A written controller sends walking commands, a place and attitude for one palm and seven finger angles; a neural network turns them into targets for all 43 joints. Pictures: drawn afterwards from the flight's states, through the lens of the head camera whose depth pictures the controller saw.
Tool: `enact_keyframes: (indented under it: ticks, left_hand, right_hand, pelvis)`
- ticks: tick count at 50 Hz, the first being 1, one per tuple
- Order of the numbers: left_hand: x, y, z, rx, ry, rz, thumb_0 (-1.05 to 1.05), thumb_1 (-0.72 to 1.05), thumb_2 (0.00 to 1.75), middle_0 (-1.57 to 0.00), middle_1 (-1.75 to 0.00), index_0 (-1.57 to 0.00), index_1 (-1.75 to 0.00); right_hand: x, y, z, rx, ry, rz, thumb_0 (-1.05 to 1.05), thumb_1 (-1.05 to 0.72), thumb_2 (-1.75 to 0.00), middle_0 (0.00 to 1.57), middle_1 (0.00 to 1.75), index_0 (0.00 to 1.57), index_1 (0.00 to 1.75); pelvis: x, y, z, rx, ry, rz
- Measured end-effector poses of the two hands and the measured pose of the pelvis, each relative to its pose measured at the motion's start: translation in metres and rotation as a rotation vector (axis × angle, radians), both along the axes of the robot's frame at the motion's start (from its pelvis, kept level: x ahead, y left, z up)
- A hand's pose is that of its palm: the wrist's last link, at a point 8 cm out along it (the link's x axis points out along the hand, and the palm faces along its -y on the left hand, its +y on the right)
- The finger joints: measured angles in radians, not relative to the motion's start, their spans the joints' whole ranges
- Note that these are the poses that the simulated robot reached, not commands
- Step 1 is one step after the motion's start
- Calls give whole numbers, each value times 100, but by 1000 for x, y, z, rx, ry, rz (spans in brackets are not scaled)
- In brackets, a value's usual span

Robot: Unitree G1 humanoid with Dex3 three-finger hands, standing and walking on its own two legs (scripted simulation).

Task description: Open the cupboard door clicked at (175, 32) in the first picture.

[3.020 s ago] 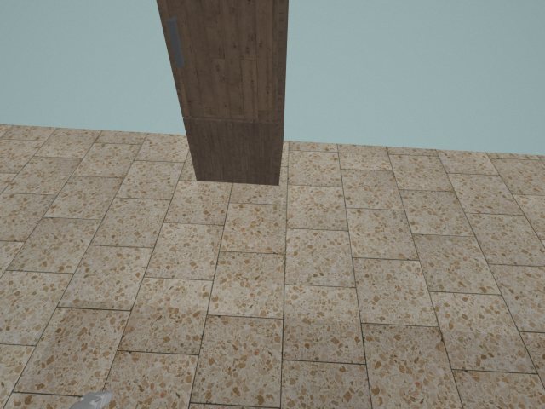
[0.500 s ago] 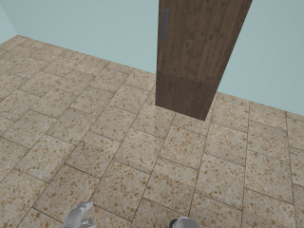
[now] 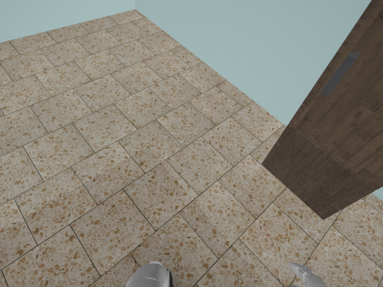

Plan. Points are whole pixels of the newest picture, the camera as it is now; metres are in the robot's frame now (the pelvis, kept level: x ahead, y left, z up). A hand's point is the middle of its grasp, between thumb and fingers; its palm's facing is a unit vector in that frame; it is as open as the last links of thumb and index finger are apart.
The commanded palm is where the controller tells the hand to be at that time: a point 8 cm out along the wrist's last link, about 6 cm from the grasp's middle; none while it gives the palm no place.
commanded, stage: turn to face it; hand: left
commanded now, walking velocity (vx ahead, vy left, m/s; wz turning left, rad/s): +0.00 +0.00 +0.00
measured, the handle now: (340, 74) +0.82 -0.45 +0.01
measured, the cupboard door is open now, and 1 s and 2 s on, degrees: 0 0 0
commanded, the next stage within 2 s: take the last steps up to it in 1.40 s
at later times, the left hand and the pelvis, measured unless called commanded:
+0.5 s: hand out of the picture +0.10 +0.23 -0.15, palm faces -0.06 -0.98 -0.17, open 7.4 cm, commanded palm none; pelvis +0.05 +0.05 +0.03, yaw -10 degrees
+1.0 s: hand (144, 262) +0.18 +0.12 -0.12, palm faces -0.41 -0.86 -0.28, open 7.4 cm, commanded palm none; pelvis -0.01 -0.01 +0.02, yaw -28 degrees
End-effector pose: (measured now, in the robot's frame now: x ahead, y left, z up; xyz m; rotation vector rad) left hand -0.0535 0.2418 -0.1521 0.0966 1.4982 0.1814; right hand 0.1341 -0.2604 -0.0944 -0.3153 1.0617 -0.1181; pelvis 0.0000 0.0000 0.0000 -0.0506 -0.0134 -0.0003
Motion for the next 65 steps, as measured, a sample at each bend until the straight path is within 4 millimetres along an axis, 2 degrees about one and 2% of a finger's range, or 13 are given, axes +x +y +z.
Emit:
enact_keyframes:
  ticks: [3, 6, 12, 17, 23, 29, 34, 40, 47, 52, 57, 61, 65]
  left_hand:
    - [24, 18, -3, 14, -15, 28, 1, 91, 90, -20, -30, -20, -30]
    - [60, 32, 6, 31, -85, 14, 1, 91, 90, -20, -30, -20, -30]
    - [118, 43, 25, 32, -188, -30, 0, 91, 90, -20, -30, -20, -30]
    - [139, 43, 28, 15, -191, -63, 0, 91, 90, -20, -30, -20, -30]
    - [149, 42, 26, -1, -154, -117, 0, 91, 90, -20, -30, -20, -30]
    - [161, 37, 30, 1, -113, -214, 0, 91, 90, -20, -30, -20, -30]
    - [185, 24, 35, 10, -129, -310, 0, 91, 90, -20, -30, -20, -30]
    - [222, -9, 45, 18, -213, -434, 0, 91, 90, -20, -30, -20, -30]
    - [248, -66, 55, 35, -366, -558, 0, 91, 90, -20, -30, -20, -30]
    - [236, -87, 67, 41, -366, -610, 0, 91, 90, -20, -30, -20, -30]
    - [229, -96, 67, 21, -326, -649, 0, 91, 90, -20, -30, -20, -30]
    - [227, -97, 60, -3, -316, -651, 0, 91, 90, -20, -30, -20, -30]
    - [225, -86, 49, -17, -281, -651, 0, 90, 90, -20, -30, -20, -30]
  right_hand:
    - [23, 21, -1, -2, -11, 32, 1, -91, -90, 19, 29, 19, 30]
    - [29, 40, 6, 5, -6, 25, 1, -90, -90, 20, 29, 20, 30]
    - [16, 75, 11, 66, -3, -46, 1, -90, -90, 20, 30, 20, 30]
    - [0, 74, 13, 64, -16, -151, -2, -93, -90, 20, 30, 20, 30]
    - [-45, 65, 6, 50, 59, -265, -1, -92, -90, 20, 30, 20, 30]
    - [-107, 60, -1, 57, 153, -402, 0, -91, -90, 20, 30, 20, 30]
    - [-160, 60, -7, 78, 227, -506, 1, -91, -90, 20, 30, 20, 30]
    - [-212, 57, -16, 124, 272, -608, 1, -90, -90, 20, 30, 20, 30]
    - [-252, 36, -42, 190, 252, -684, 1, -90, -90, 20, 30, 20, 30]
    - [-249, 16, -37, 197, 194, -714, 1, -90, -90, 20, 29, 20, 30]
    - [-239, 2, -23, 167, 111, -738, 1, -91, -90, 20, 29, 19, 30]
    - [-233, -3, -18, 137, 107, -740, 1, -90, -90, 20, 29, 19, 30]
    - [-223, -2, -12, 103, 97, -741, 1, -90, -90, 20, 29, 19, 30]
  pelvis:
    - [11, 12, 0, -2, -3, 20]
    - [20, 22, 10, 0, -3, 16]
    - [39, 37, 26, 3, -15, -10]
    - [48, 45, 28, 9, -20, -64]
    - [49, 46, 28, 15, -15, -139]
    - [44, 44, 28, 14, -8, -222]
    - [35, 38, 28, 17, -3, -286]
    - [20, 24, 27, 29, 1, -360]
    - [-3, -6, 13, 68, -3, -439]
    - [-12, -15, 23, 69, -12, -513]
    - [-15, -21, 29, 72, -9, -553]
    - [-14, -19, 28, 65, -5, -578]
    - [-10, -11, 26, 56, 0, -606]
